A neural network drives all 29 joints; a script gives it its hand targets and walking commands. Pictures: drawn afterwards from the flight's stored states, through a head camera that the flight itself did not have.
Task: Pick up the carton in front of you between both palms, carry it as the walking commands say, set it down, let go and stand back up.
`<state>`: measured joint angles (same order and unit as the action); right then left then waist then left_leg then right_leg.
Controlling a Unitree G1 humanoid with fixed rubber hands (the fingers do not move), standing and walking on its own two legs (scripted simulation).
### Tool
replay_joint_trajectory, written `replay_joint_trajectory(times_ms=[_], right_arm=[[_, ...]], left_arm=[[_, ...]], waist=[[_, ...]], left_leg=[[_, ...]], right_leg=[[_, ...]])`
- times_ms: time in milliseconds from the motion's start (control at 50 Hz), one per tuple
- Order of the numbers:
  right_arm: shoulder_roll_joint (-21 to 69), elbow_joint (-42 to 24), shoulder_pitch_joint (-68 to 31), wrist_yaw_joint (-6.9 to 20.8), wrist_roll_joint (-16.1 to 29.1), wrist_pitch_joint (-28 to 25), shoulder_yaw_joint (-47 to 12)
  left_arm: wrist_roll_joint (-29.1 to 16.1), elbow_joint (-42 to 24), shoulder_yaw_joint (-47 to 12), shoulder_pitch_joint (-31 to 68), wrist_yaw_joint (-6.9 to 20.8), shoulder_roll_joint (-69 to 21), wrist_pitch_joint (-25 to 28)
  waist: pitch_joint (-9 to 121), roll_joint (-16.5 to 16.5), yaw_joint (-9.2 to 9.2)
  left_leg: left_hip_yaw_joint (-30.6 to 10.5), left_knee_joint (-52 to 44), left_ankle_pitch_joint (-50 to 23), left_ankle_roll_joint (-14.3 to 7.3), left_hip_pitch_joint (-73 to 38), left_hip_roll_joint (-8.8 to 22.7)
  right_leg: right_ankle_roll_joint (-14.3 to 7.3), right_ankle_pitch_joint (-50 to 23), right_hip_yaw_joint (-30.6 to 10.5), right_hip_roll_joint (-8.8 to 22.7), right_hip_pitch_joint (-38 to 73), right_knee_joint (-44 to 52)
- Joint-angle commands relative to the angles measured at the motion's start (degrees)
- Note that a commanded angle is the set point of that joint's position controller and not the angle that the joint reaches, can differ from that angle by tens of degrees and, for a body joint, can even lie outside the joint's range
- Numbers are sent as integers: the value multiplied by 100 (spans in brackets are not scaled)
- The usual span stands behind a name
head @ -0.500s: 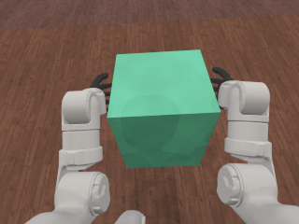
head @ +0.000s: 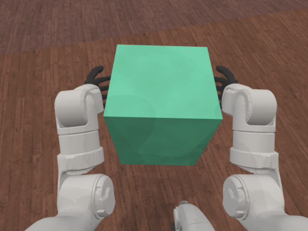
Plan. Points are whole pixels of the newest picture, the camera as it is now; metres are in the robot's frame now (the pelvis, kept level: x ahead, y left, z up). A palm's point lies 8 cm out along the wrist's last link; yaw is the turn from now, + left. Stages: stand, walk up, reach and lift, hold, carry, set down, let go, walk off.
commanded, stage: carry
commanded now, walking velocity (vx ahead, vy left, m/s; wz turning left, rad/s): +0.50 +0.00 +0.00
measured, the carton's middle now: (159, 111) +0.39 -0.03 +0.08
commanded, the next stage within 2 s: none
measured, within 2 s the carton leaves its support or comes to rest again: neither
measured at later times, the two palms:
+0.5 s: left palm (82, 12) +0.69 +0.16 +0.19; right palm (181, 2) +0.71 -0.14 +0.20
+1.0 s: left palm out of the picture +0.99 +0.12 +0.23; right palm out of the picture +1.01 -0.17 +0.23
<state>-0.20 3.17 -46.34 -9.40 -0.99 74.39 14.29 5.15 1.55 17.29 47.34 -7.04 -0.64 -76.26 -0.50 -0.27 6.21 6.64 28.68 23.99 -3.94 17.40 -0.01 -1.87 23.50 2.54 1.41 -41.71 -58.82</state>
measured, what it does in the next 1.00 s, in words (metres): climbs: right foot, then left foot 0.04 m higher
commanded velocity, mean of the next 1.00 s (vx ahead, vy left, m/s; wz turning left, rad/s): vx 0.50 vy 0.00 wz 0.00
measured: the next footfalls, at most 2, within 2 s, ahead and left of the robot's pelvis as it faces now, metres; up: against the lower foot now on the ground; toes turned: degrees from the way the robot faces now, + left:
right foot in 0.10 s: +0.24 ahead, -0.12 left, +0.02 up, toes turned -5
left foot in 0.50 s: +0.50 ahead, +0.09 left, +0.06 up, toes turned +6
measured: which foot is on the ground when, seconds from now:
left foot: down 0.00-0.12, up 0.14-0.48, down 0.50-0.90, up 0.92-1.00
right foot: up 0.00-0.08, down 0.10-0.50, up 0.52-0.86, down 0.88-1.00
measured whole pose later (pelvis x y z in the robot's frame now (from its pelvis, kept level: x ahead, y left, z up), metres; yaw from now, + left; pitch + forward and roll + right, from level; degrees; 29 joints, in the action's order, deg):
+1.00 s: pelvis +0.63 -0.04 +0.07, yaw +0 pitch +4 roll -1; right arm -2.6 12.5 -49.7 -7.8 -3.0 75.8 15.7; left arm 4.6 9.7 13.9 47.8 -7.1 -0.5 -76.1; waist 3.7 -0.7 -3.1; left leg 0.6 73.5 28.2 -2.0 28.6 0.3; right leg -2.8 21.6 7.1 -1.3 -26.6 -36.5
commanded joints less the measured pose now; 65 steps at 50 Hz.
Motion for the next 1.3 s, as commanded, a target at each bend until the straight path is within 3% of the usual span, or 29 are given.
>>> replay_joint_trajectory(times_ms=[0, 40, 80, 100, 120, 140, 180, 200, 340, 420, 460, 480, 500, 520, 540, 600, 700, 800, 840, 860, 880, 900, 960, 1000, 1120, 1200, 1240, 1260, 1280], right_arm=[[6198, -816, -4937, 1583, 2861, 2, -3690], [6051, -470, -4701, 1599, 2717, 57, -3611], [5977, -98, -4501, 1605, 2582, 115, -3506], [5904, 30, -4542, 1620, 2518, 147, -3413], [5995, 170, -4630, 1643, 2442, 185, -3329], [5980, 298, -4701, 1628, 2356, 178, -3275], [5984, 337, -4572, 1547, 2137, 136, -3017], [5979, 334, -4475, 1485, 2029, 134, -2929], [5536, 140, -4197, 1114, 1504, 158, -2700], [5588, 467, -4036, 1170, 1469, 154, -2820], [5754, 628, -4084, 1236, 1584, 124, -2880], [5789, 784, -3971, 1274, 1659, 94, -2858], [5831, 828, -3896, 1314, 1703, 42, -2850], [5878, 711, -4082, 1336, 1740, -36, -2946], [6071, 433, -4287, 1374, 1927, -37, -3037], [6557, -558, -5193, 1472, 2645, -69, -3521], [6461, -1145, -5459, 1529, 3011, -24, -3682], [6156, -396, -4885, 1615, 2771, 99, -3558], [6129, -10, -4739, 1641, 2649, 122, -3466], [6118, 211, -4613, 1654, 2578, 137, -3391], [6108, 355, -4659, 1679, 2525, 156, -3294], [6160, 491, -4744, 1694, 2429, 160, -3220], [6163, 483, -4620, 1574, 2161, 94, -2950], [6099, 275, -4551, 1437, 1985, 89, -2780], [5582, 28, -4272, 1108, 1580, 169, -2747], [5573, 424, -3996, 1154, 1527, 211, -2851], [5734, 740, -3898, 1245, 1610, 173, -2864], [5784, 839, -3849, 1300, 1699, 131, -2834], [5770, 815, -3912, 1334, 1710, 54, -2853]], left_arm=[[-1856, -210, -3386, 3885, 871, -5295, 168], [-1880, -16, -3426, 3841, 919, -5218, 104], [-1956, 340, -3397, 3733, 1003, -5242, 74], [-2004, 526, -3348, 3591, 1054, -5266, 67], [-2000, 638, -3293, 3741, 1087, -5201, 112], [-2185, 587, -3371, 3849, 1142, -5415, 83], [-2629, 129, -3599, 4476, 1262, -5862, 108], [-2876, -93, -3728, 4819, 1307, -6138, 115], [-3323, -454, -3718, 5234, 1355, -6273, 72], [-3069, 120, -3620, 4817, 1425, -6194, 74], [-2985, 312, -3562, 4712, 1433, -6193, 88], [-2928, 391, -3533, 4650, 1433, -6209, 93], [-2862, 396, -3481, 4664, 1442, -6177, 100], [-2790, 375, -3471, 4730, 1457, -6217, 102], [-2734, 354, -3458, 4851, 1423, -6211, 131], [-2441, 135, -3244, 4488, 1212, -6001, 158], [-1992, -200, -3182, 4146, 913, -5514, 169], [-1818, 158, -3269, 3884, 907, -5226, 62], [-1869, 510, -3266, 3756, 997, -5289, 47], [-1921, 720, -3217, 3689, 1048, -5317, 51], [-1937, 865, -3148, 3598, 1097, -5314, 70], [-1992, 946, -3151, 3748, 1135, -5370, 113], [-2691, 199, -3553, 4648, 1289, -6095, 141], [-3020, -313, -3752, 5139, 1327, -6352, 155], [-3240, -527, -3723, 5137, 1309, -6220, 56], [-2966, 103, -3609, 4609, 1370, -6064, 7], [-2867, 394, -3534, 4435, 1394, -6093, 19], [-2799, 438, -3512, 4431, 1404, -6088, 41], [-2774, 413, -3461, 4484, 1427, -6153, 49]], waist=[[2852, -828, -219], [2796, -880, -334], [3301, -424, -833], [3721, 139, -1186], [3876, 1789, -1182], [3464, 1594, -1174], [3134, 260, -1167], [3025, 134, -1101], [2798, 531, -1038], [2478, 897, -954], [2766, 810, -548], [3288, 617, -236], [3852, -204, 47], [3888, -1810, 13], [3589, -1382, -43], [3248, -153, -156], [3214, -477, -214], [2818, -868, -259], [3034, -602, -676], [3463, -263, -939], [3828, 802, -1169], [3651, 1937, -1192], [3023, 96, -1108], [3009, 255, -979], [2746, 572, -1030], [2495, 943, -908], [2960, 749, -412], [3543, 472, -104], [4139, -1067, -1]], left_leg=[[-1199, -689, -2250, -750, -1913, 1293], [-840, -393, -2751, -556, -1594, 1226], [-71, 1179, -3976, -157, -703, 890], [-12, 2422, -2684, 140, 404, 672], [-154, 3758, -198, 365, 1978, -202], [-654, 4853, 741, 272, 2968, -299], [-839, 5431, 495, 140, 3413, 61], [-866, 5169, 257, 115, 3409, 168], [-448, 3307, -154, 191, 3183, 328], [312, 1432, -490, 156, 1698, -89], [865, 698, -827, -25, -15, -575], [646, 528, -877, -223, -1534, -512], [-1626, 24, 542, -693, -2931, 724], [-4403, -704, -332, -1472, -3734, 1878], [-4514, -644, -1192, -1607, -3682, 1933], [-3059, -170, -2505, -1094, -2917, 1641], [-2175, -546, -1860, -1021, -2538, 1520], [-1017, -554, -2343, -617, -1647, 1245], [-372, 539, -3585, -328, -994, 1031], [-69, 1523, -3517, -53, -252, 846], [-27, 2963, -1890, 290, 1055, 412], [-312, 4178, 605, 377, 2617, -451], [-846, 5298, 401, 132, 3411, 157], [-856, 4805, 74, 113, 3248, 253], [-407, 3111, -244, 214, 3099, 354], [450, 1299, -499, 138, 1474, -181], [915, 573, -901, -101, -574, -639], [183, 492, -724, -289, -2219, -199], [-3160, -115, 315, -1113, -3480, 1580]], right_leg=[[12, -438, 301, -61, 622, 1430], [-41, -585, 822, -406, 1568, 2132], [-268, -975, 1048, -624, 3907, 2722], [-578, 44, -574, 406, 5237, 2941], [-1402, -453, -3518, 1677, 5992, 3584], [-1658, -1283, -4027, 1807, 6166, 3705], [-1486, -2954, -2973, 1627, 5725, 3144], [-1274, -2920, -2630, 1499, 5460, 3160], [-1163, -2209, -1503, 1335, 4978, 3768], [-796, -3197, -493, 1033, 4255, 3733], [-496, -4910, 117, 914, 3780, 2665], [-227, -4916, 399, 744, 3193, 1679], [102, -3175, 429, 413, 1894, 213], [265, 305, 137, -573, 286, -1104], [109, 684, -410, -472, -387, -2170], [-77, 246, -493, 9, -712, -2075], [-4, 375, -135, 48, -428, -436], [-7, -501, 628, -302, 1255, 1978], [-151, -954, 1199, -700, 3080, 2743], [-333, -852, 694, -389, 4532, 2699], [-854, 404, -1948, 1146, 5560, 3272], [-1579, -667, -4082, 1788, 6146, 3918], [-1376, -2687, -2799, 1573, 5507, 3202], [-1048, -2164, -2264, 1375, 5179, 3370], [-1123, -2124, -1376, 1294, 4886, 3834], [-735, -3490, -372, 1009, 4210, 3642], [-369, -5283, 314, 833, 3652, 2249], [-87, -4306, 420, 715, 2791, 1117], [257, -2206, 361, 93, 1142, -579]])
